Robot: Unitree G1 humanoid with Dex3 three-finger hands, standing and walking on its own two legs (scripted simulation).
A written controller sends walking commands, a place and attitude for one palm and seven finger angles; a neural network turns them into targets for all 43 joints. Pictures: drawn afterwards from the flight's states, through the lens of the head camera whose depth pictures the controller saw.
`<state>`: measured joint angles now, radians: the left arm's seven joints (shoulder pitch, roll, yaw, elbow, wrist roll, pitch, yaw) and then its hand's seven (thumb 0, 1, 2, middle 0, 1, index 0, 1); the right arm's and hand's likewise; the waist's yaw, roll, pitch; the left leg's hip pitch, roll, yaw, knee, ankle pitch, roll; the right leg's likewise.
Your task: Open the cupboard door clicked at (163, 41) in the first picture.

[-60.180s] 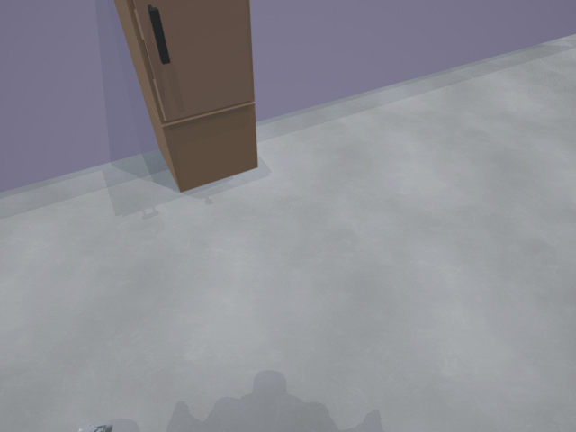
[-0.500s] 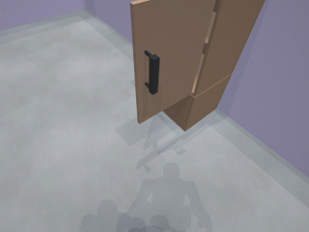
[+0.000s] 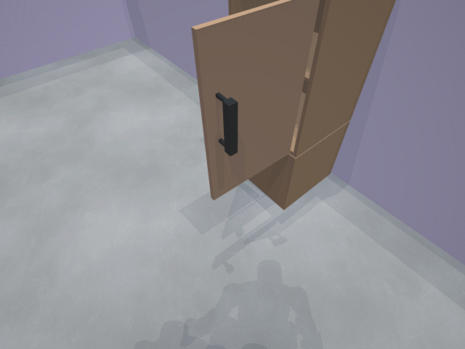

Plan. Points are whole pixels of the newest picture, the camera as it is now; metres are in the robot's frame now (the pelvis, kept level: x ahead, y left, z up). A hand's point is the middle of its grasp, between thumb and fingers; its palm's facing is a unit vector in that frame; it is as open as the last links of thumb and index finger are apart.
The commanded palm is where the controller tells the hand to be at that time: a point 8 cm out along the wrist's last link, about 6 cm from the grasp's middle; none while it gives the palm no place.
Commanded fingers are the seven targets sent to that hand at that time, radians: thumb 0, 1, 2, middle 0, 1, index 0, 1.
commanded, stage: let the arm hang, fingers relaxed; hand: left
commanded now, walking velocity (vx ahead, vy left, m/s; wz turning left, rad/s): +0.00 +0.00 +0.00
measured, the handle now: (225, 124) +0.66 +0.05 -0.01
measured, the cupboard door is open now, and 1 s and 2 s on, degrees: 88 88 88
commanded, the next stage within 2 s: look to check the result in 0.18 s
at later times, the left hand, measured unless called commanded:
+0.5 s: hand out of the picture +0.07 +0.23 -0.16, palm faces -0.01 -0.94 -0.33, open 7.4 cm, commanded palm none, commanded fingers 0.00 0.90 0.90 -0.20 -0.30 -0.20 -0.30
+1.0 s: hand out of the picture +0.11 +0.23 -0.15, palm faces -0.03 -0.94 -0.33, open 7.4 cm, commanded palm none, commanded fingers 0.00 0.90 0.90 -0.20 -0.30 -0.20 -0.30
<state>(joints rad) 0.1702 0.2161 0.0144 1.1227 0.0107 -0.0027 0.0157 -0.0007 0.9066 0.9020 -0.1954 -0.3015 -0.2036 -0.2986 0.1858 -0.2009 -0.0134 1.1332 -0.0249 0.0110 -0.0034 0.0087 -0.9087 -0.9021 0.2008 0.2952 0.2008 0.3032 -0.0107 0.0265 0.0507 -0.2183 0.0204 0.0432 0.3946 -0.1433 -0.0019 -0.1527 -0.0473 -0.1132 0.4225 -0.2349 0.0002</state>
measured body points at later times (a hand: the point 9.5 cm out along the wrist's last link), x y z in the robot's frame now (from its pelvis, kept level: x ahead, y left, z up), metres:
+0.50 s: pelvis +0.02 -0.01 +0.00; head +0.04 -0.02 +0.45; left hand +0.07 +0.28 -0.13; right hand +0.08 -0.28 -0.15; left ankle +0.05 +0.12 -0.74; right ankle +0.00 -0.12 -0.74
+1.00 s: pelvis +0.03 -0.01 +0.01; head +0.05 -0.02 +0.46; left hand +0.11 +0.28 -0.13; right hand +0.10 -0.29 -0.14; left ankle +0.05 +0.12 -0.74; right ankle +0.00 -0.12 -0.74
